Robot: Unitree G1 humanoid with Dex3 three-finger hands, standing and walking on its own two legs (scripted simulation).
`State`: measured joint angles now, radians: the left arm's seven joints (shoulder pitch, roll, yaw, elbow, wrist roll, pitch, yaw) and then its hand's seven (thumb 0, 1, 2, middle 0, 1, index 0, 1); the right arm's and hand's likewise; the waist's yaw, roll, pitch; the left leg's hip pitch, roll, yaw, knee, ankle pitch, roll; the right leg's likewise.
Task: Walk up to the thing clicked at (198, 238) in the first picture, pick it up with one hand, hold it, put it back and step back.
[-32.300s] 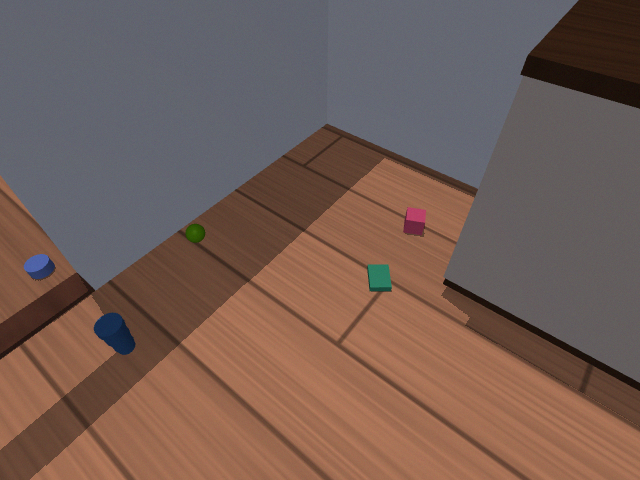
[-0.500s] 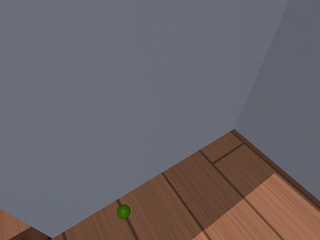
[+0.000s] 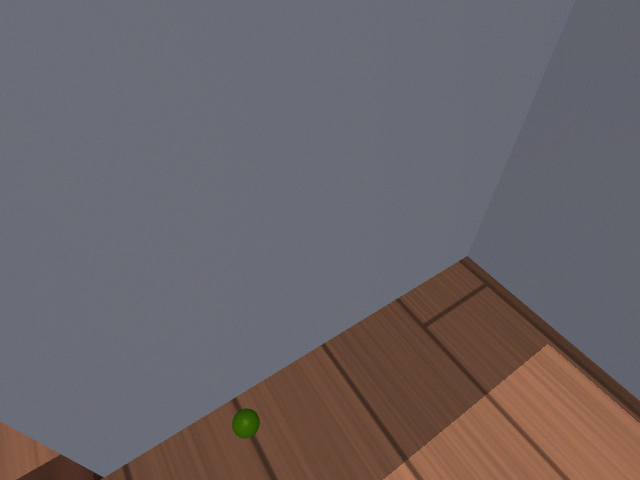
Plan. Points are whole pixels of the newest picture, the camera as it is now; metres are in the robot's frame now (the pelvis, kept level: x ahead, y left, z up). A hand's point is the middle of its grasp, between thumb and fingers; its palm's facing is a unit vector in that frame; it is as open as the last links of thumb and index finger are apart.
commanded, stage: stand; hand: left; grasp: from above
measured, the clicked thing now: (246, 423) +0.42 +0.25 -0.74
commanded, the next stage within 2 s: step back in 0.12 s
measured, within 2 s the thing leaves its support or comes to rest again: neither
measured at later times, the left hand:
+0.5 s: hand out of the picture +0.10 +0.32 -0.19, palm faces +0.01 -0.93 -0.37, open 7.3 cm
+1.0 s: hand out of the picture -0.03 +0.31 -0.16, palm faces -0.06 -0.91 -0.41, open 7.3 cm
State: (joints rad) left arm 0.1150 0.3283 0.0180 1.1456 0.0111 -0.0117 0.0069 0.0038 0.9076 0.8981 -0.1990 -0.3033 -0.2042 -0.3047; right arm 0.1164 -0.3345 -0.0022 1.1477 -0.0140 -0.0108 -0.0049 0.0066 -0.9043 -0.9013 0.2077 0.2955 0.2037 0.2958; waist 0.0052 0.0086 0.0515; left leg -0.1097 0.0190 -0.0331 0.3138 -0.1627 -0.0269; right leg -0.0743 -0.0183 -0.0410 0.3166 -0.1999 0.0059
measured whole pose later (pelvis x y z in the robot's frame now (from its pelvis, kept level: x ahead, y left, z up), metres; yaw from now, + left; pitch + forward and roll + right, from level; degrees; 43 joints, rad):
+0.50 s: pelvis -0.05 +0.05 -0.02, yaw +1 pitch -1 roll -1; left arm 0.00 0.41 0.07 0.91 0.00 0.06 0.04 0.01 0.91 0.90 -0.20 -0.30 -0.20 -0.30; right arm 0.15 -0.36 -0.05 0.97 -0.02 0.03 0.00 0.00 -0.91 -0.90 0.21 0.30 0.20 0.30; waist -0.02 -0.06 0.22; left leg -0.28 -0.05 -0.02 0.65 -0.34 0.05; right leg -0.41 0.03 0.13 0.92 -0.53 -0.02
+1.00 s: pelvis -0.14 +0.05 -0.02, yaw -4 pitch -3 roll +2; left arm 0.17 0.35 0.07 0.86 0.03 0.04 0.01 0.00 0.91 0.90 -0.20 -0.30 -0.21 -0.30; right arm 0.11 -0.38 -0.04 0.89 0.00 0.05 -0.01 0.01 -0.90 -0.90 0.21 0.30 0.21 0.30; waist 0.02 0.01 0.17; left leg -0.44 -0.11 -0.08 1.05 -0.50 0.01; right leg -0.27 0.01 0.06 0.64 -0.31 -0.04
